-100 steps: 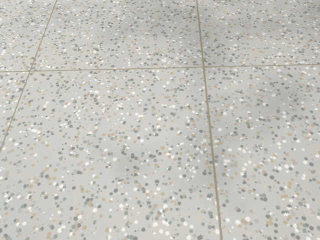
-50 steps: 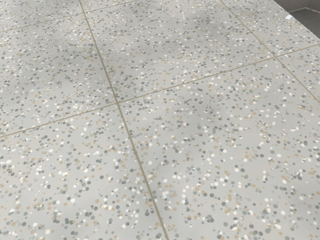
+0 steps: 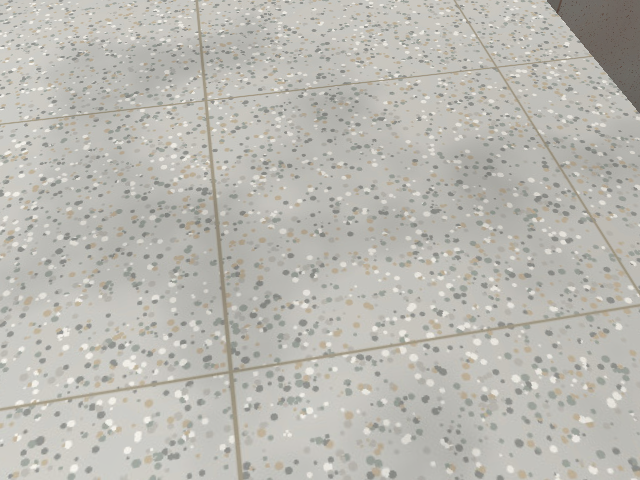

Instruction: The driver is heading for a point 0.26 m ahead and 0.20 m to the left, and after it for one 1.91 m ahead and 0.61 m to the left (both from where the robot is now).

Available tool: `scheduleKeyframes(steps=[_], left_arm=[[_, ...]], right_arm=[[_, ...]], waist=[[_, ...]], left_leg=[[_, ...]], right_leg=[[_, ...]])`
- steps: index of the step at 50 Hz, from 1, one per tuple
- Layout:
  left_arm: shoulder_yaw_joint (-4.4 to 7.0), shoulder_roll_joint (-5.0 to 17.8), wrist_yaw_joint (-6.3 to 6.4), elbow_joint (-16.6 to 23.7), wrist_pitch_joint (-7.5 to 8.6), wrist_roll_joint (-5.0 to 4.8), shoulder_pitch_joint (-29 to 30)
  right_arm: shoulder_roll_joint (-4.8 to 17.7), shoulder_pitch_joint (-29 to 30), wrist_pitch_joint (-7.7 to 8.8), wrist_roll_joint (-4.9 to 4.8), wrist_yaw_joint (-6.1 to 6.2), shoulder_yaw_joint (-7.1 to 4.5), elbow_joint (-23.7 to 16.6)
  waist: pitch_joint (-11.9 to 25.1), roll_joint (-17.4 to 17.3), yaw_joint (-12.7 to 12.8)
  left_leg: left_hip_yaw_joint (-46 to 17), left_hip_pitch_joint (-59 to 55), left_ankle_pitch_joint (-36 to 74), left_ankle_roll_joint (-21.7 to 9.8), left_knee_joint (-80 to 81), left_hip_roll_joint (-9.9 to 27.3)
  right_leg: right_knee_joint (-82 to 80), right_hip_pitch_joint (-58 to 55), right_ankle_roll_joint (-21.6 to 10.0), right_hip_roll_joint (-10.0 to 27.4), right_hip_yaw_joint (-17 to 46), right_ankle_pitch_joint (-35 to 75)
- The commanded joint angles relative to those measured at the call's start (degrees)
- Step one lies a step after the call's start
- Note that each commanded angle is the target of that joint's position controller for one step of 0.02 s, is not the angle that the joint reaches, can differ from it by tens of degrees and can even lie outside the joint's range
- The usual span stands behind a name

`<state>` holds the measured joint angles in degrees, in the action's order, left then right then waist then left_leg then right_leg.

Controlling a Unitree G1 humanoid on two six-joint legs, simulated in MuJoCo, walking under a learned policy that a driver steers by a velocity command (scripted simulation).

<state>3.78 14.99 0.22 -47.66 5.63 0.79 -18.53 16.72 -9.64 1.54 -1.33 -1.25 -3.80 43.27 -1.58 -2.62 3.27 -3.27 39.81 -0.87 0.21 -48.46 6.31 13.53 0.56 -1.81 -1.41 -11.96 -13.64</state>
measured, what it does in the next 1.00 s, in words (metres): walks ahead, turning left: left foot, then right foot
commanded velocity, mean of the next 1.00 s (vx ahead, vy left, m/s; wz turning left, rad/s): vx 0.19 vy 0.00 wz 0.48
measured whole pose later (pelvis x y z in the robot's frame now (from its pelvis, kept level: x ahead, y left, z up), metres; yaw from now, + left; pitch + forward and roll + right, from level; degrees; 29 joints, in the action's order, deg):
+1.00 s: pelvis +0.31 +0.05 -0.01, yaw +29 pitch +1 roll +0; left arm 2.4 14.8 0.6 -42.6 -0.4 0.1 -9.0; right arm 16.5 -9.1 -3.4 -0.6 1.1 -3.2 38.7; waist -3.3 -0.6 1.4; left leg -3.9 16.5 -20.5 4.0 -36.2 -0.5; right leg 27.9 18.0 0.3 0.7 2.1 -10.7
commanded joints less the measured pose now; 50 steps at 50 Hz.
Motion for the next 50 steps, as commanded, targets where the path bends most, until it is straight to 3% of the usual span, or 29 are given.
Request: scheduleKeyframes(steps=[1, 4, 6, 7, 8, 9, 10, 11, 12, 13, 14, 15, 16, 18, 23, 27, 30, 33, 34, 35, 36, 37, 38, 39, 40, 43, 45, 48, 50], left_arm=[[2.50, 9.87, 0.67, 3.10, 0.20, -0.58, 1.76], [3.07, 11.00, 0.70, 1.96, -1.12, -1.56, 0.39], [3.52, 12.55, 0.95, 2.09, -1.95, -2.04, 1.53], [3.77, 13.44, 1.14, 2.30, -2.42, -2.32, 2.16], [3.83, 13.82, 1.28, 2.71, -3.00, -2.53, 3.46], [3.35, 12.85, 1.39, 3.19, -3.02, -2.82, 4.44], [1.55, 7.00, 1.24, 4.98, -2.28, -0.07, 2.16], [0.03, 4.20, 0.55, 7.14, -0.73, 0.14, -3.21], [1.24, 10.21, 0.09, 7.00, 0.35, -1.63, 3.18], [1.12, 10.04, 0.14, 8.65, 0.68, -2.69, 6.80], [1.06, 9.27, 0.86, 7.90, 0.54, -1.64, 7.26], [1.50, 10.07, 1.40, 7.78, -0.04, -0.54, 7.24], [1.73, 10.37, 1.48, 7.80, -0.95, -0.44, 6.49], [1.41, 8.71, 1.69, 7.66, -2.23, -0.11, 5.01], [0.59, 6.90, 2.00, 8.93, -3.36, 0.13, 9.30], [0.45, 7.02, 1.38, 10.42, -3.59, -0.54, 14.69], [0.74, 7.70, 0.86, 11.13, -3.06, -0.63, 16.16], [1.40, 8.39, 0.36, 10.83, -2.06, -0.81, 13.49], [1.67, 8.82, 0.27, 10.12, -1.64, -0.60, 11.07], [2.27, 12.07, 0.55, 10.52, -1.57, 0.42, 9.90], [2.83, 15.27, 0.77, 10.37, -2.42, 1.95, 11.23], [2.22, 11.53, 0.61, 9.96, -2.61, 1.36, 8.32], [1.57, 9.47, 0.56, 10.45, -2.66, 0.55, 8.84], [1.27, 8.38, 0.52, 10.48, -2.96, 0.15, 10.06], [1.03, 7.91, 0.56, 10.50, -3.29, -0.46, 11.16], [0.69, 7.78, 0.63, 9.96, -4.42, -0.16, 13.14], [0.83, 8.04, 0.68, 9.65, -4.94, -0.18, 13.17], [1.16, 9.59, 0.56, 8.64, -5.45, -0.67, 10.96], [0.64, 8.91, 0.41, 8.12, -5.51, -1.29, 11.10]], right_arm=[[0.89, 6.06, 0.81, 0.18, -1.16, 0.35, -5.64], [1.52, 8.96, 0.75, 0.06, -2.08, 0.20, -8.03], [3.00, 7.48, 0.52, 0.06, -2.41, -0.60, -8.87], [4.30, 4.51, 0.28, 0.00, -2.37, -1.34, -8.61], [6.58, -2.13, 0.12, 0.02, -2.14, -2.66, -7.23], [9.90, -11.06, 0.03, 0.31, -1.26, -4.51, -5.07], [15.36, -14.07, -0.42, 0.60, 0.16, -5.55, -4.31], [18.54, -10.02, 0.32, 1.76, -0.20, -5.50, -7.67], [13.72, -9.98, 0.73, 1.33, -0.92, -4.25, -8.67], [11.47, -7.72, 1.26, 0.96, -1.02, -3.61, -8.36], [9.83, -4.95, 1.47, 0.19, -0.88, -3.23, -8.15], [8.31, -2.56, 1.27, -0.10, -0.44, -2.87, -8.54], [8.13, -1.27, 1.04, 0.82, -0.11, -2.66, -9.26], [8.92, -0.53, 0.93, 1.45, 0.37, -2.94, -9.27], [10.19, -1.34, -0.98, 0.42, 2.41, -3.27, -8.63], [10.27, -1.58, -2.67, 0.51, 3.32, -3.22, -8.91], [9.94, -1.60, -3.25, 0.65, 3.28, -3.08, -9.25], [9.25, 0.71, -3.52, 0.10, 3.27, -2.75, -10.36], [8.35, 1.74, -3.53, 0.02, 3.36, -2.37, -10.81], [5.34, -1.15, -3.32, 1.06, 3.34, -1.45, -11.21], [4.12, -6.38, -3.03, 1.08, 3.39, -1.17, -11.26], [8.90, -7.02, -2.72, 1.72, 3.31, -2.16, -10.57], [11.54, -5.94, -2.97, 1.13, 3.25, -3.11, -9.46], [10.90, -4.78, -3.63, 0.85, 3.49, -3.20, -8.42], [9.87, -3.72, -4.28, 0.81, 3.67, -2.98, -8.39], [4.96, -2.49, -4.74, 0.43, 3.19, -1.37, -8.71], [3.18, -1.19, -4.52, 0.74, 2.94, -0.52, -8.87], [4.21, -0.66, -4.35, 0.57, 2.44, -0.68, -8.29], [3.94, -3.15, -4.14, 0.91, 2.06, -0.75, -6.56]], waist=[[-3.61, 4.49, 0.70], [-4.39, 4.86, 0.98], [-2.10, 6.50, -1.14], [0.31, 7.68, -3.18], [3.44, 7.67, -7.13], [7.93, 5.81, -12.04], [12.39, -6.96, -9.83], [23.47, -14.16, -4.49], [24.85, -2.32, -9.15], [17.05, -0.92, -8.03], [10.75, 4.25, -5.60], [8.23, 3.58, -4.03], [7.51, 1.89, -2.50], [7.83, 0.94, -1.24], [9.86, -1.35, -2.29], [8.85, -3.51, -4.29], [7.85, -4.99, -4.84], [7.39, -6.68, -2.72], [7.62, -6.21, -1.25], [10.74, 0.43, -2.89], [9.61, 16.17, -6.98], [11.29, 17.23, -4.80], [10.08, 12.03, -3.84], [8.84, 8.69, -3.89], [7.47, 8.29, -3.77], [6.71, 11.15, -4.65], [7.83, 13.60, -3.63], [8.40, 14.99, -2.03], [7.28, 13.47, -3.81]], left_leg=[[2.81, -0.18, 3.81, -0.92, 7.11, 0.13], [4.98, 1.02, -0.77, -2.94, 10.77, -0.84], [7.88, -3.73, -6.08, -5.08, 11.55, -3.79], [9.53, -8.27, -9.17, -6.36, 11.15, -5.98], [10.69, -16.23, -9.74, -7.82, 12.71, -8.68], [9.42, -30.33, -2.34, -9.86, 18.03, -10.48], [-7.22, -46.84, 15.93, -13.33, 16.49, 0.77], [-39.69, -61.03, 16.50, -27.26, 23.14, 14.70], [-35.38, -59.83, 19.55, -24.50, 26.05, 13.61], [-26.31, -52.86, 22.53, -22.25, 25.70, 11.52], [-20.25, -44.35, 23.46, -19.39, 25.95, 8.19], [-16.81, -37.94, 23.67, -18.11, 27.04, 6.47], [-15.24, -32.67, 25.27, -17.50, 28.36, 5.26], [-12.81, -28.32, 30.45, -17.64, 29.03, 3.92], [-11.00, -27.90, 26.51, -14.73, 26.88, 0.70], [-15.43, -28.29, 13.66, -12.69, 25.81, 0.37], [-20.07, -30.15, 11.48, -12.52, 23.05, 0.84], [-23.95, -31.37, 10.73, -10.43, 19.27, -0.71], [-22.79, -29.76, 7.53, -8.38, 16.90, -2.52], [-18.52, -25.21, -4.76, -5.46, 9.43, -6.09], [-9.21, -13.12, -33.87, -1.40, -0.95, -15.59], [-7.61, -8.86, -40.98, 1.78, -13.23, -13.64], [-7.97, -7.58, -37.53, 2.94, -19.90, -12.30], [-7.42, -7.12, -34.20, 3.91, -22.06, -11.60], [-7.48, -6.86, -31.86, 4.54, -21.95, -11.17], [-2.74, -13.07, -27.95, 5.41, -11.10, -10.00], [-0.19, -18.15, -27.24, 5.45, -0.67, -8.39], [1.34, -23.42, -21.27, 4.33, 11.47, -7.47], [2.92, -30.40, -11.18, 2.02, 24.82, -8.16]], right_leg=[[-6.02, 1.16, -7.38, 16.48, 3.02, 18.77], [-2.76, -5.02, -6.54, 18.31, 1.38, 24.49], [3.11, -7.27, -5.31, 18.54, -0.20, 40.86], [8.33, -7.82, -4.68, 18.35, -0.76, 50.29], [18.15, -6.38, -3.56, 17.00, -1.49, 56.58], [31.88, 0.28, -0.87, 14.11, -2.55, 51.54], [51.02, 17.55, 2.63, 8.95, -1.50, 9.17], [69.94, 35.43, 5.72, -2.77, 9.75, -25.74], [71.31, 38.52, 4.76, 0.75, 18.30, -23.12], [68.00, 40.34, 3.79, 2.65, 17.36, -18.58], [63.35, 39.69, 3.99, 5.03, 16.67, -14.70], [59.52, 37.24, 4.27, 6.48, 16.54, -12.13], [58.25, 33.31, 4.40, 6.86, 16.79, -10.42], [54.35, 30.96, 5.65, 6.05, 16.02, -8.65], [41.08, 31.77, 7.96, 3.56, 16.14, 0.16], [31.87, 30.70, 8.09, 1.76, 17.49, 3.66], [26.39, 29.27, 7.25, 0.19, 18.42, 0.36], [14.76, 22.72, 5.09, -0.50, 18.08, 2.87], [7.91, 16.82, 3.67, 1.22, 17.82, 12.08], [8.00, 7.89, -0.05, 11.20, 25.41, 25.24], [8.58, 1.73, -10.67, 21.81, 38.99, 43.64], [7.76, 1.10, -16.63, 26.36, 46.31, 43.47], [9.00, 1.95, -15.73, 23.79, 40.83, 40.56], [9.84, 3.15, -12.91, 19.79, 34.91, 36.84], [9.47, 4.69, -11.33, 17.70, 31.87, 33.36], [7.73, 8.59, -9.44, 12.70, 24.38, 29.44], [7.69, 8.57, -9.62, 12.10, 22.77, 28.45], [7.94, 7.82, -10.44, 13.44, 24.68, 22.73], [8.83, 11.44, -8.33, 12.25, 23.91, 15.83]])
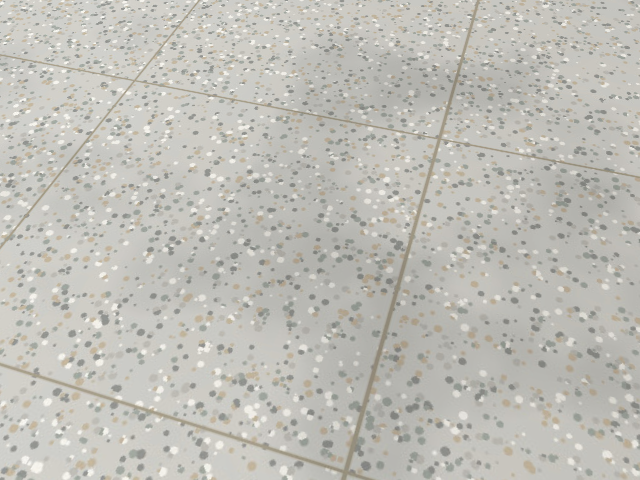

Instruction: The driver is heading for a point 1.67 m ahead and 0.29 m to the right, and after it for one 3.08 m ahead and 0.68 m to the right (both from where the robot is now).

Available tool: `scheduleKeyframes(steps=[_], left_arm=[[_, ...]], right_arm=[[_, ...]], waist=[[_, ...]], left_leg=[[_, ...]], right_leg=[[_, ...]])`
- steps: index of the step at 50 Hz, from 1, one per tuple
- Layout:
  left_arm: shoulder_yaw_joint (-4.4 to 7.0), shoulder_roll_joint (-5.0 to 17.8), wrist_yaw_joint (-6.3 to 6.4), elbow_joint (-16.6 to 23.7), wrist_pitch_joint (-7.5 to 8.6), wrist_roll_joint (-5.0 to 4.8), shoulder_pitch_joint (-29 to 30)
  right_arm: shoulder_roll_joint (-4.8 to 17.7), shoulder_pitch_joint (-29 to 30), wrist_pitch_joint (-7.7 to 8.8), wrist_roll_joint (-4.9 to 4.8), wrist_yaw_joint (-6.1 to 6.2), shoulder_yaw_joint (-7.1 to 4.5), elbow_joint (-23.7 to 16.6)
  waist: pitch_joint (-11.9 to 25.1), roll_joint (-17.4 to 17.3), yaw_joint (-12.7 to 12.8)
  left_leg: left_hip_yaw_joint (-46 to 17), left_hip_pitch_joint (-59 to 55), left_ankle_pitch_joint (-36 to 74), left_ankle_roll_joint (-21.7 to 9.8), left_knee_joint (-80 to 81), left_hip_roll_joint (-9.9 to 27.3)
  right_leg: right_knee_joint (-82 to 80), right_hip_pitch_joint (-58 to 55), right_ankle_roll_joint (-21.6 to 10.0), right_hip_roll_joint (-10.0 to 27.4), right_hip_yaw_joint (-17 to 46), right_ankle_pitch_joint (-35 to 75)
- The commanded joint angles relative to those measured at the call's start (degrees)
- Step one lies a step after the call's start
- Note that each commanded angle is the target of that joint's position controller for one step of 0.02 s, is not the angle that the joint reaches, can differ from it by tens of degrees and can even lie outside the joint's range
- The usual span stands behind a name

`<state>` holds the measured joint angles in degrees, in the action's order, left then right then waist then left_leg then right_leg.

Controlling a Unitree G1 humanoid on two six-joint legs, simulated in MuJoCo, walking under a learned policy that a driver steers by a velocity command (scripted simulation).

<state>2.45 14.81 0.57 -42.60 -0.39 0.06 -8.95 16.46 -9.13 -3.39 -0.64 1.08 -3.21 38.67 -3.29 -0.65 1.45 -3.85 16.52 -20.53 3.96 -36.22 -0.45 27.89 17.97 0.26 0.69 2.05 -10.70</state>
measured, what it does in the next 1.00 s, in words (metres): steps on the spot: left foot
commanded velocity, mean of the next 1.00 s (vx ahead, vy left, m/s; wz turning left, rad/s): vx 0.00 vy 0.00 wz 0.04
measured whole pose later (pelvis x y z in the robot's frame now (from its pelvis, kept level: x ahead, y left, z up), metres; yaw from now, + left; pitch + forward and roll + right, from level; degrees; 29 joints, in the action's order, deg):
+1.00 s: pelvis +0.02 +0.03 +0.00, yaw +0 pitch -2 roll +0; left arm 2.4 13.3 2.9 -61.9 -0.8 0.0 -11.2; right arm 12.4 -15.6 0.4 0.2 1.6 -1.2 56.2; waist -2.1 0.3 0.7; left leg -2.3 7.7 -18.0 -0.9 -27.5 -1.7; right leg 27.1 12.7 3.4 2.5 2.9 -12.8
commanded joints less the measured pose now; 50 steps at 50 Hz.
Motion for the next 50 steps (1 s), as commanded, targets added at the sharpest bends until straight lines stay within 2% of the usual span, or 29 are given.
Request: scheduleKeyframes(steps=[1, 2, 3, 4, 5, 7, 10, 20, 30, 50], left_arm=[[1.57, 8.25, -0.09, 2.07, 0.88, -0.58, -0.97], [1.00, 6.94, -0.44, 2.02, 1.48, 0.59, -1.83], [0.24, 3.64, -0.58, 2.24, 2.02, 1.30, -3.11], [0.30, 5.15, -0.44, 1.95, 2.05, 2.04, -0.18], [0.58, 5.86, -0.43, 1.70, 2.04, 1.89, 1.38], [0.86, 6.51, 0.12, 0.60, 1.76, 1.42, 0.66], [0.87, 6.17, 0.41, -0.99, 1.77, 0.91, -0.64], [1.18, 6.12, 1.13, -6.48, 1.47, 0.45, -2.00], [1.35, 6.28, 1.97, -11.42, 0.65, 0.11, -2.37], [0.94, 4.58, 2.55, -18.23, -0.05, -0.03, -3.52]], right_arm=[[5.23, -3.07, 0.87, 0.87, -0.26, -1.35, -2.23], [8.28, -3.42, 0.89, 1.64, 0.12, -1.74, -2.92], [8.91, -1.03, 0.96, 2.31, -0.05, -1.71, -2.07], [4.52, 1.54, 1.55, 2.38, -0.57, -0.62, -2.99], [3.06, 1.58, 2.09, 2.77, -0.78, -0.12, -2.50], [4.72, 0.03, 3.12, 2.41, -0.75, -0.43, -1.37], [3.94, -2.35, 3.84, 1.80, -0.32, -0.03, 0.01], [2.85, -4.08, 4.17, 1.32, -0.16, 0.12, 3.00], [2.63, -5.76, 4.25, 1.01, -0.01, 0.06, 7.85], [1.98, -8.75, 4.28, 0.80, 0.69, 1.00, 16.46]], waist=[[8.55, 9.61, -1.51], [9.39, 3.30, -0.56], [8.61, -8.47, 2.68], [6.44, -7.36, 1.05], [4.72, -6.23, 0.44], [2.59, -5.79, -0.05], [1.82, -4.44, -0.17], [3.18, -0.20, -0.57], [3.14, 0.05, -0.56], [0.88, 0.43, -0.73]], left_leg=[[1.18, -11.25, 12.54, -3.49, 15.58, 0.07], [-5.83, -15.30, 19.16, -6.02, 15.14, 6.68], [-8.91, -7.03, 13.40, -9.91, 14.84, 10.17], [-8.90, -1.48, 4.38, -10.48, 16.58, 9.06], [-7.48, -0.18, 0.08, -8.85, 16.85, 7.04], [-6.35, 0.69, 1.18, -6.99, 16.62, 5.47], [-5.59, 0.05, 5.21, -6.53, 15.44, 4.85], [-3.85, -2.93, 13.99, -6.70, 13.77, 3.36], [-2.04, -3.90, 17.90, -6.18, 13.54, 2.21], [-0.23, -3.13, 13.25, -5.37, 15.01, 1.13]], right_leg=[[-5.59, -2.60, -7.30, 9.16, 9.45, 7.52], [-1.57, 1.59, -3.39, 6.63, 6.37, 0.94], [-1.17, -1.13, 0.30, 1.32, -0.08, -6.95], [-1.41, -5.44, 2.29, 1.70, 0.09, -4.34], [-1.67, -6.17, 2.76, 1.51, 0.12, -1.35], [-1.21, -6.28, 2.48, 1.61, 0.29, 1.12], [-1.89, -6.32, 2.16, 1.94, 0.67, 2.57], [-2.00, -8.29, 2.90, 2.38, 0.87, 7.26], [-1.90, -9.52, 2.49, 2.31, 0.63, 9.07], [-3.29, -8.98, 1.93, 1.43, -0.09, 6.69]])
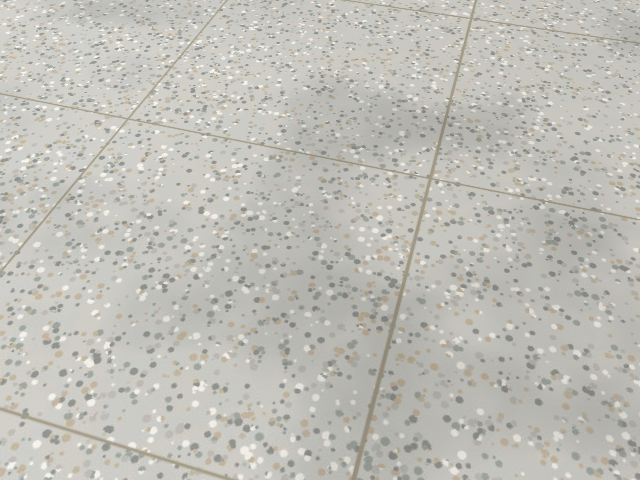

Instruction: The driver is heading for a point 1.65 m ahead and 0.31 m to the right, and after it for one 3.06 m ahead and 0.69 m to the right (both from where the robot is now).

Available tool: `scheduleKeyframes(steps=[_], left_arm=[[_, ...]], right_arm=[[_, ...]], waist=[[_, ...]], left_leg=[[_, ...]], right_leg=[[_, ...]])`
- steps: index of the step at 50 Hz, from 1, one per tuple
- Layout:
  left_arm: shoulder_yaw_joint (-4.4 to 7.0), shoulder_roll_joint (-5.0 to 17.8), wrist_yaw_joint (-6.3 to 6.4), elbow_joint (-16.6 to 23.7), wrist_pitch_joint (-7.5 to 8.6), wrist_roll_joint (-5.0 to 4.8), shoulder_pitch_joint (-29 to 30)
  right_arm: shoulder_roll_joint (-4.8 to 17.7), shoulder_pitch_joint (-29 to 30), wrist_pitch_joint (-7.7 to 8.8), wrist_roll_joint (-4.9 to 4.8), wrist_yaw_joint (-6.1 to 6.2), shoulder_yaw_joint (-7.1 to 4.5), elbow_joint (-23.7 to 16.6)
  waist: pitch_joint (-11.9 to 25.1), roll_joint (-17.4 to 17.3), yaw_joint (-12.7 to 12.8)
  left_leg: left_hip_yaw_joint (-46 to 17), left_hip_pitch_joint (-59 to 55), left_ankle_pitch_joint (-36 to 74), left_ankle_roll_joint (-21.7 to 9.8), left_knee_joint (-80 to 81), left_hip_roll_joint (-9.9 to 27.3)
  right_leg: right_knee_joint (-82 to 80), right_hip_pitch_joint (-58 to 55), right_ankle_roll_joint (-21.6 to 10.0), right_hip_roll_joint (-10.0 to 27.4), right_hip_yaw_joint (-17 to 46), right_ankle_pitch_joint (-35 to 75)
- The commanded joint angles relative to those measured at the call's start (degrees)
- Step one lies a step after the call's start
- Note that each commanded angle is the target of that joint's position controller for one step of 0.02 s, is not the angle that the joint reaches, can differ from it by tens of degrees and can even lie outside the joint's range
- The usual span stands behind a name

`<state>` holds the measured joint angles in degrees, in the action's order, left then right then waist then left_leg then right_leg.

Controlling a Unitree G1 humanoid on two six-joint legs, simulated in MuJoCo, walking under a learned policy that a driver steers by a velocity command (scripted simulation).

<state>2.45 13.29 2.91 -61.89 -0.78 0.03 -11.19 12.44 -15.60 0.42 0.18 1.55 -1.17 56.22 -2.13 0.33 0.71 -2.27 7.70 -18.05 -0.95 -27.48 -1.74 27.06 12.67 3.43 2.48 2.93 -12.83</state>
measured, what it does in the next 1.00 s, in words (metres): lifts its left foot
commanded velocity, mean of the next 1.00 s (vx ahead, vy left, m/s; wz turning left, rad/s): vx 0.07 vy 0.00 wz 0.00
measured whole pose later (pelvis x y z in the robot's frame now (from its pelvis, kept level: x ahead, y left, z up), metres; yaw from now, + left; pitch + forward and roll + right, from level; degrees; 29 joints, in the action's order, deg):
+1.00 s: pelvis +0.06 -0.05 -0.01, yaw +0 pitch +0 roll +0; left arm 2.2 11.2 -0.3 -62.8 6.4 -0.8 -21.3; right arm 13.7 -21.5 3.2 -2.5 1.3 -1.9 59.5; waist 0.5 -2.1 1.0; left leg -3.2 17.5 -25.3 -2.9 -56.3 -0.1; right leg 31.1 11.7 -2.9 -1.2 -2.9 -19.4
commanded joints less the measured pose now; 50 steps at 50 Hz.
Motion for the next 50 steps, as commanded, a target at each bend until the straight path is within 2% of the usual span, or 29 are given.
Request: scheduleKeyframes(steps=[1, 16, 34, 35, 36, 37, 38, 40, 41, 42, 43, 44, 45, 46, 47, 48, 49, 50], left_arm=[[0.90, 5.99, 0.23, 0.85, 0.34, 0.00, -1.42], [0.17, 4.50, 0.30, -1.24, 0.27, -0.08, -3.85], [-0.44, 3.22, 0.32, -1.81, 0.29, -0.19, -6.22], [-0.65, 2.43, 0.34, -2.33, 0.23, -0.15, -7.20], [-0.64, 2.28, 0.43, -2.41, 0.16, -0.38, -7.25], [-0.47, 2.56, 0.50, -2.16, 0.24, -0.65, -7.08], [-0.43, 2.62, 0.41, -1.45, 0.66, -0.61, -6.09], [-0.91, 0.59, -0.49, 0.46, 2.56, -0.70, -3.64], [-0.95, 0.57, -1.09, 1.21, 3.64, -0.96, -2.75], [-0.90, 0.55, -1.68, 1.75, 4.59, -1.47, -2.79], [-0.88, 0.47, -2.14, 1.86, 5.38, -1.86, -3.94], [-0.65, 0.44, -2.47, 0.55, 5.99, -2.08, -8.05], [-0.05, 0.99, -2.57, -1.80, 6.20, -1.78, -13.01], [0.89, 3.09, -2.67, -3.69, 6.23, -1.27, -19.07], [2.58, 9.59, -2.69, -4.42, 6.38, -1.42, -27.19], [2.37, 11.32, -3.43, -4.31, 7.24, -0.47, -28.94], [1.13, 7.42, -3.42, -2.46, 7.92, -0.39, -22.23], [0.48, 5.06, -3.57, -0.73, 8.17, -0.55, -17.95]], right_arm=[[5.93, -2.43, 0.47, -0.03, 0.23, -0.99, -0.77], [4.69, -4.77, 0.42, -0.15, 0.33, -0.23, 2.67], [3.39, -7.28, 0.41, -0.28, 0.45, 0.27, 4.59], [2.87, -8.33, 0.33, -0.26, 0.53, 0.39, 5.19], [3.58, -8.64, 0.13, -0.58, 0.74, 0.11, 5.31], [5.37, -8.29, -0.02, -0.96, 0.98, -0.46, 4.83], [6.65, -8.56, 0.04, -1.26, 1.10, -0.87, 4.32], [10.06, -10.49, 0.94, -1.87, 0.98, -2.15, 3.96], [10.49, -10.05, 1.42, -2.00, 0.92, -2.51, 3.57], [9.78, -8.47, 1.88, -1.82, 0.78, -2.43, 2.94], [8.94, -6.45, 2.17, -2.01, 0.55, -2.28, 2.16], [8.44, -3.64, 2.11, -2.51, 0.34, -2.15, 1.31], [8.21, -2.39, 2.04, -2.68, 0.17, -2.12, 0.60], [6.95, -1.31, 2.41, -2.31, 0.03, -1.73, -0.20], [3.35, -0.66, 3.30, -1.76, 0.02, -0.77, -1.81], [2.30, -0.89, 4.42, -2.49, 0.04, -0.61, -3.11], [4.09, -0.56, 5.15, -3.24, -0.36, -0.98, -3.22], [4.33, -0.35, 5.75, -3.19, -0.98, -1.05, -2.87]], waist=[[-0.36, -0.54, -0.01], [-1.32, -0.44, -0.24], [-1.91, -0.31, -0.43], [-0.58, -0.68, -0.45], [-1.39, -1.52, -0.66], [-2.98, -3.33, -0.91], [-5.40, -5.00, -1.44], [-8.24, -11.15, -2.81], [-9.77, -11.60, -2.85], [-10.92, -11.36, -1.87], [-11.13, -10.67, -0.45], [-10.03, -9.20, 2.18], [-8.20, -6.58, 3.81], [-5.14, -0.65, 5.61], [-0.98, 14.47, 7.72], [0.01, 17.81, 6.63], [-4.83, 9.03, 3.34], [-6.36, 5.80, 2.06]], left_leg=[[-1.75, 5.74, 10.55, -0.45, 6.31, 2.39], [-0.96, 6.37, 8.55, -0.22, 6.64, 2.06], [-0.25, 6.93, 7.85, 0.06, 6.32, 1.88], [0.08, 6.46, 2.06, -0.12, 6.97, 1.48], [-0.31, 7.31, -7.46, -0.94, 7.66, 1.25], [-2.26, 8.83, -17.84, -2.55, 8.65, 2.19], [-5.94, 10.30, -26.02, -4.48, 10.88, 4.72], [-18.66, 9.51, -32.66, -9.79, 16.97, 14.23], [-23.33, 10.64, -31.41, -12.15, 18.81, 17.77], [-24.16, 10.45, -28.32, -12.70, 18.75, 18.89], [-21.79, 10.30, -24.49, -11.63, 17.26, 18.01], [-16.90, 12.70, -20.83, -9.37, 14.39, 15.19], [-11.71, 15.92, -15.65, -7.46, 9.58, 11.06], [-5.94, 19.74, -7.00, -5.29, -1.50, 6.80], [3.34, 28.39, -5.34, -1.60, -21.90, 0.02], [-0.86, 35.20, -13.37, -1.72, -35.68, -1.53], [-3.92, 39.08, -9.94, -3.02, -43.03, 2.66], [-3.93, 39.91, -3.84, -4.20, -44.01, 5.06]], right_leg=[[-2.51, -3.61, -1.27, -0.39, -0.98, 8.70], [-2.68, -2.64, -1.55, -0.85, -1.20, 7.47], [-2.39, -1.92, -1.95, -1.24, -1.25, 7.11], [-2.15, -2.51, -1.99, -2.05, -2.18, 2.19], [-0.40, -1.28, -2.26, -3.62, -3.77, -5.45], [2.52, 1.43, -2.75, -5.28, -5.56, -14.10], [5.35, 5.36, -3.33, -5.76, -6.14, -18.53], [15.93, 11.83, -4.00, -4.57, -6.81, -13.34], [19.46, 13.38, -4.96, -2.28, -4.93, -12.01], [19.44, 14.53, -6.06, -0.89, -3.96, -13.47], [14.69, 12.78, -7.16, -0.26, -3.93, -14.67], [5.49, 4.77, -8.02, -1.00, -5.25, -11.60], [0.02, -4.66, -7.33, -3.59, -6.83, -6.20], [-2.99, -12.94, -7.47, -0.45, -0.22, -4.66], [-13.02, -20.91, -12.69, 11.56, 20.53, -12.57], [-19.74, -20.65, -19.05, 20.49, 40.73, -19.16], [-19.21, -17.23, -18.84, 20.95, 37.71, -19.59], [-18.96, -15.36, -16.80, 17.74, 29.24, -17.00]])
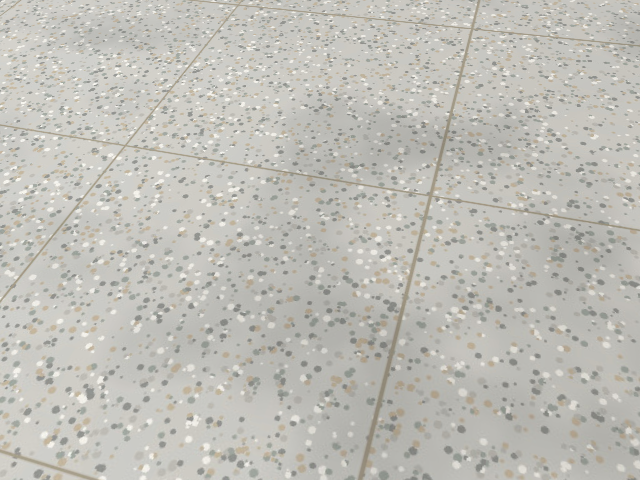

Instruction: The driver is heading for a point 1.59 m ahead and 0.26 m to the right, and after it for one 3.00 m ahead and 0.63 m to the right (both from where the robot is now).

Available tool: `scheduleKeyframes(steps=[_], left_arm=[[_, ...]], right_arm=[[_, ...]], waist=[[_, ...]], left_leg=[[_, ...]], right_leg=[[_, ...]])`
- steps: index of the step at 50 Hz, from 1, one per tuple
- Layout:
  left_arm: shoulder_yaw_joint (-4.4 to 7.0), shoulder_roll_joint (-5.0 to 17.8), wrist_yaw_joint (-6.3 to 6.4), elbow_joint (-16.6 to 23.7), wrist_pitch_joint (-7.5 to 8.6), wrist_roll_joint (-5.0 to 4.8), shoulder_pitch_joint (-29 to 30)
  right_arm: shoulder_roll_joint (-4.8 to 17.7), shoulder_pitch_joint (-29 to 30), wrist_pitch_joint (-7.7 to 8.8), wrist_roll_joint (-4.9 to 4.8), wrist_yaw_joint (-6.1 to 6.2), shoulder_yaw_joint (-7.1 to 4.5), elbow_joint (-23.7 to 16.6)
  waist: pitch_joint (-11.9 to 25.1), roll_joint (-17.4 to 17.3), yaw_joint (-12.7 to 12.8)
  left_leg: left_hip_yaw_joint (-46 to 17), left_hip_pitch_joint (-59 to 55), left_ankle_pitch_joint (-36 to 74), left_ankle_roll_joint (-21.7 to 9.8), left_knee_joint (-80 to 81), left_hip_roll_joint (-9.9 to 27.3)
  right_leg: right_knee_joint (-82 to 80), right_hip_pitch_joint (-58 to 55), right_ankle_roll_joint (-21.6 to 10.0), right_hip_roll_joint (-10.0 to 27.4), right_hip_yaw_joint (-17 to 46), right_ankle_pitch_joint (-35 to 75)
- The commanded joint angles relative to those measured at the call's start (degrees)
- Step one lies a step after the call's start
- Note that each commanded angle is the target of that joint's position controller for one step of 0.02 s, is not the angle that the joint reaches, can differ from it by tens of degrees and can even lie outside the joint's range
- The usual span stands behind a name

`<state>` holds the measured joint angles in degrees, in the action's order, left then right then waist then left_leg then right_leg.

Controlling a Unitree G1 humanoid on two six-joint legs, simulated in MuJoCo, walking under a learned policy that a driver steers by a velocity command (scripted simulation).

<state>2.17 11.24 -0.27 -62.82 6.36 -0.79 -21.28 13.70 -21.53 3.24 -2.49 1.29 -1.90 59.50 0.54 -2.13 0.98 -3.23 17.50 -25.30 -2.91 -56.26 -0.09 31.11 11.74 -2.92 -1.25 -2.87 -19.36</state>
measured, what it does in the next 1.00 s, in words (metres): walks ahead: left foot, then right foot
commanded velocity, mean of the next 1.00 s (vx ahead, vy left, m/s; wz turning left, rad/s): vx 0.47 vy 0.00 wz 0.00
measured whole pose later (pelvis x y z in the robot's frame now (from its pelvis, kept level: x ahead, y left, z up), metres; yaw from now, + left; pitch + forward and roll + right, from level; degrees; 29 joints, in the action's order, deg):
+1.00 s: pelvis +0.55 +0.00 -0.01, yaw +0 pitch +2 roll +1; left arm 2.9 13.7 -1.9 -48.1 6.4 -0.5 -3.0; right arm 14.9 -21.6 4.1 -0.9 0.1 -2.4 59.2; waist -2.1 -0.5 -2.6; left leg -1.2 8.0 -26.7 -1.4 -49.8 -0.1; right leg 32.6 27.5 -3.7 0.4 -3.3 -7.3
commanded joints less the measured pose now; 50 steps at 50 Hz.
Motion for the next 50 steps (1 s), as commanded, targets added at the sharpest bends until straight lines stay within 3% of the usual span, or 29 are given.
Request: scheduleKeyframes(steps=[1, 2, 3, 4, 6, 9, 13, 16, 18, 19, 20, 21, 22, 23, 24, 25, 26, 27, 29, 33, 37, 41, 43, 45, 46, 47, 48, 49, 50], left_arm=[[0.43, 6.72, -0.68, 1.28, 0.90, 0.24, -5.16], [-0.05, 5.51, -0.76, 1.65, 0.62, 0.30, -4.79], [-0.56, 3.94, -0.63, 1.39, 0.10, 0.55, -6.26], [-0.72, 3.86, -0.34, 1.02, -0.27, 0.78, -8.25], [-0.61, 5.50, 0.43, 1.05, -0.82, 0.98, -10.23], [-0.32, 7.75, 1.36, 2.43, -1.36, 1.18, -9.47], [0.36, 8.99, 1.70, 2.21, -1.29, 0.21, -11.60], [1.05, 9.73, 1.77, 2.44, -1.68, -0.10, -10.39], [1.63, 11.09, 1.70, 3.16, -2.39, 0.51, -8.58], [1.44, 10.62, 1.61, 3.73, -2.90, 0.87, -7.61], [0.65, 9.26, 1.40, 5.28, -2.92, 1.52, -7.03], [-1.90, -0.65, 0.46, 5.71, -1.64, 1.04, -15.23], [-0.95, 3.68, 0.16, 5.44, 0.29, -0.55, -11.20], [0.26, 7.81, 0.10, 8.09, 1.35, -2.27, -4.78], [0.44, 8.77, 0.58, 9.12, 1.77, -2.23, -1.00], [1.06, 8.72, 1.11, 9.17, 1.50, -1.39, 0.46], [1.33, 7.64, 1.33, 8.96, 0.65, -0.86, -1.10], [1.33, 6.24, 1.41, 8.69, -0.21, -0.71, -2.34], [1.48, 5.35, 1.55, 9.30, -1.34, -0.52, -1.55], [1.94, 6.56, 1.50, 13.35, -1.48, 0.41, 9.20], [1.26, 5.28, 0.49, 15.68, -0.80, 0.10, 18.14], [0.83, 5.64, -0.86, 18.15, -0.46, -0.49, 24.53], [0.97, 6.58, -1.57, 19.23, -0.11, -0.55, 25.39], [1.76, 8.59, -1.87, 18.78, 0.19, -0.61, 21.46], [2.83, 10.37, -1.74, 17.00, 0.25, -0.52, 14.97], [4.34, 13.54, -1.30, 13.89, 0.20, -0.34, 4.42], [5.77, 19.50, -0.94, 12.22, -0.01, 1.03, -4.65], [5.19, 17.73, -1.23, 11.35, -0.29, 0.55, -6.32], [3.72, 13.50, -1.30, 11.98, -0.17, 0.18, -2.46]], right_arm=[[3.62, 5.83, 3.39, 0.06, -0.89, -0.77, -5.85], [5.36, 7.38, 3.56, 0.63, -1.08, -1.57, -6.04], [5.60, 8.15, 3.45, 0.86, -1.50, -1.97, -6.09], [4.35, 8.62, 3.17, 0.88, -1.90, -1.90, -6.10], [2.21, 12.24, 2.55, 1.02, -2.29, -1.44, -7.45], [0.61, 21.55, 2.48, 1.10, -2.47, -0.41, -11.22], [1.91, 27.90, 2.59, 0.61, -3.33, -0.06, -13.79], [3.89, 28.08, 3.12, 0.61, -4.05, -0.60, -14.89], [7.11, 20.15, 3.24, 0.60, -3.90, -2.27, -13.15], [9.43, 10.26, 3.01, 0.40, -3.49, -3.70, -10.08], [12.98, -0.24, 2.63, 0.93, -2.86, -4.87, -7.69], [17.29, -5.77, 2.45, 1.99, -3.15, -5.67, -5.99], [11.80, -3.40, 2.56, 1.78, -3.29, -4.05, -5.93], [9.16, 2.89, 2.90, 1.56, -3.23, -3.21, -6.66], [7.29, 8.72, 3.25, 1.73, -3.32, -2.54, -8.06], [5.67, 11.69, 3.56, 2.32, -3.65, -2.08, -8.36], [4.42, 12.71, 3.85, 2.91, -3.83, -1.68, -7.96], [3.73, 12.53, 3.88, 2.87, -3.97, -1.51, -7.34], [4.73, 10.60, 4.08, 2.54, -3.57, -1.60, -5.97], [7.63, 6.09, 3.69, 2.51, -1.79, -2.08, -4.61], [8.82, 1.81, 3.08, 1.85, -1.03, -2.14, -3.74], [9.21, -2.85, 2.07, 1.35, -0.87, -2.35, -1.82], [9.73, -3.27, 1.39, 1.27, -0.68, -2.72, -1.40], [10.63, -1.73, 0.77, 1.34, -0.58, -3.09, -1.77], [10.52, -0.27, 0.41, 1.48, -0.62, -3.01, -2.20], [8.86, 0.00, 0.24, 1.96, -0.64, -2.30, -2.94], [3.51, -5.26, 0.91, 2.66, -1.03, -0.57, -4.32], [0.91, -7.06, 2.37, 1.86, -1.45, 0.42, -3.44], [7.40, -2.28, 3.60, 0.35, -1.75, -1.20, -4.42]], waist=[[-8.82, 6.51, 0.77], [-8.79, 6.43, 0.74], [-7.73, 7.06, 0.99], [-6.84, 7.69, 1.21], [-6.88, 6.73, 1.66], [-8.71, 6.22, 2.93], [-10.56, 7.30, 3.39], [-9.06, 7.47, 0.90], [-2.14, 9.70, -4.09], [3.71, 9.59, -8.87], [10.91, 5.51, -12.63], [21.92, -11.65, -7.69], [19.95, -9.30, -9.00], [9.35, -7.56, -7.13], [4.97, -1.25, -5.03], [2.14, 1.22, -2.99], [1.72, -0.14, -0.71], [1.14, -1.19, 0.30], [-1.17, -1.50, 1.10], [-4.30, -0.04, -0.94], [-4.92, -0.17, -3.83], [-6.26, -0.23, -5.75], [-6.03, -0.72, -5.02], [-3.32, -2.26, -2.08], [0.67, -2.46, 1.68], [7.67, -1.30, 5.92], [17.75, 9.51, 5.61], [23.14, 17.95, 5.00], [16.03, 13.18, 5.12]], left_leg=[[-1.86, 29.62, 8.27, -2.69, -12.62, 5.06], [-0.83, 28.91, 11.52, -2.53, -9.43, 6.23], [0.46, 27.14, 13.46, -2.09, -7.25, 6.67], [1.79, 26.51, 14.70, -1.41, -5.70, 6.58], [3.41, 27.51, 16.81, 0.27, -0.93, 6.40], [4.98, 24.76, 22.31, 1.88, 12.18, 5.00], [5.86, 19.85, 26.69, 1.11, 21.41, 3.25], [5.33, 16.71, 24.85, -1.36, 25.12, 2.31], [7.37, 4.84, 21.95, -3.47, 24.34, -1.13], [8.15, -7.59, 21.90, -5.06, 24.70, -2.58], [-2.53, -25.50, 18.21, -8.43, 23.85, 6.44], [-33.39, -43.92, 2.02, -18.77, 32.17, 21.92], [-42.52, -41.00, -1.68, -17.21, 40.95, 21.58], [-33.18, -32.25, 1.99, -13.99, 41.61, 19.98], [-24.80, -22.39, 10.17, -12.34, 42.69, 18.16], [-18.28, -14.43, 16.79, -11.22, 43.98, 15.94], [-13.71, -9.63, 19.17, -10.45, 45.51, 13.83], [-11.38, -6.99, 19.64, -10.55, 47.02, 12.64], [-7.86, -3.39, 21.25, -11.40, 49.50, 11.90], [-5.28, -5.86, 22.61, -11.47, 51.75, 11.80], [-0.94, -8.42, 24.06, -9.14, 51.53, 9.91], [-1.06, -16.52, 24.60, -8.77, 48.58, 12.78], [-1.68, -20.85, 27.68, -7.99, 45.81, 14.79], [-1.20, -22.65, 39.05, -6.71, 40.62, 15.13], [0.70, -21.69, 48.68, -5.55, 32.84, 13.18], [3.09, -15.52, 48.70, -3.74, 20.13, 9.88], [6.13, 5.15, 28.70, -0.13, -2.65, 3.03], [0.57, 18.66, -6.10, 1.24, -15.97, -3.82], [-3.95, 24.57, -5.28, -0.21, -21.29, 0.15]], right_leg=[[-23.45, -13.89, -8.51, 18.57, 28.37, -5.01], [-23.63, -14.15, -6.91, 16.44, 22.65, 2.94], [-23.58, -14.39, -5.82, 14.24, 17.88, 9.45], [-23.29, -14.90, -5.72, 13.27, 15.11, 15.06], [-23.65, -14.79, -6.62, 13.00, 12.23, 21.30], [-25.68, -10.32, -7.00, 12.29, 9.31, 21.56], [-27.01, -10.00, -7.22, 13.75, 7.44, 21.57], [-22.86, -15.78, -5.84, 15.71, 6.00, 31.65], [-12.04, -17.81, -4.42, 15.44, 4.37, 52.63], [-0.51, -14.66, -2.91, 13.08, 2.63, 57.44], [16.73, -1.39, -1.21, 10.43, 1.66, 43.13], [39.70, 19.28, 2.43, -1.59, 3.17, -0.20], [47.92, 25.75, 0.96, -1.14, 11.45, -11.45], [49.72, 30.55, -0.24, 2.01, 10.04, -7.96], [47.04, 28.01, -0.67, 5.39, 8.85, -2.16], [43.60, 24.89, -0.56, 7.46, 7.91, 1.23], [40.97, 20.62, -0.59, 9.28, 8.32, 3.23], [39.04, 18.57, -0.46, 9.73, 8.04, 3.65], [35.27, 18.96, 0.25, 10.42, 6.91, 4.40], [22.01, 27.56, 2.53, 11.11, 6.04, 15.84], [7.02, 24.87, 2.76, 8.10, 3.08, 25.82], [0.75, 26.45, 2.02, 6.77, 2.99, 23.84], [-1.21, 26.48, 0.60, 6.29, 3.22, 19.75], [-2.51, 19.57, -1.09, 4.24, 1.68, 15.62], [-3.53, 10.38, -2.46, 2.19, -0.10, 15.52], [-2.30, -5.01, -4.63, 3.36, 1.31, 16.62], [-2.32, -28.73, -12.18, 18.35, 22.90, 13.07], [-12.62, -36.72, -17.36, 25.26, 45.06, 4.85], [-14.11, -31.36, -14.19, 23.13, 40.33, 1.64]])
